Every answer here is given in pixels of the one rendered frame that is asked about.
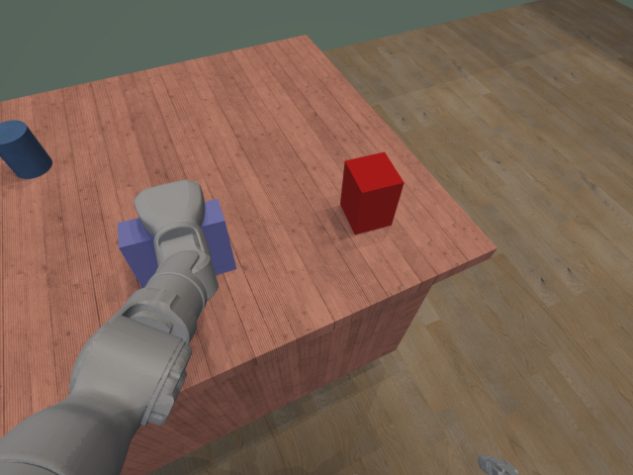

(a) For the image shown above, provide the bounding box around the sponge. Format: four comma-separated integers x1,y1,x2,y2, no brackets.
118,199,236,288

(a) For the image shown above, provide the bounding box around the robot right hand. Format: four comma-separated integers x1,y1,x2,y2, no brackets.
478,455,518,475

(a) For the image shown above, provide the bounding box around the left robot upper arm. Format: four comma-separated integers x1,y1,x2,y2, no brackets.
0,316,192,475

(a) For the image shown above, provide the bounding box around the robot left hand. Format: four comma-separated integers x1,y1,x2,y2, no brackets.
134,179,205,237

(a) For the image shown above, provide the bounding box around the table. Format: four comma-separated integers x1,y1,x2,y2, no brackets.
0,35,497,475

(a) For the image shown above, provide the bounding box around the left robot forearm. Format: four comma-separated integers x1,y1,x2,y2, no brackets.
69,222,219,394

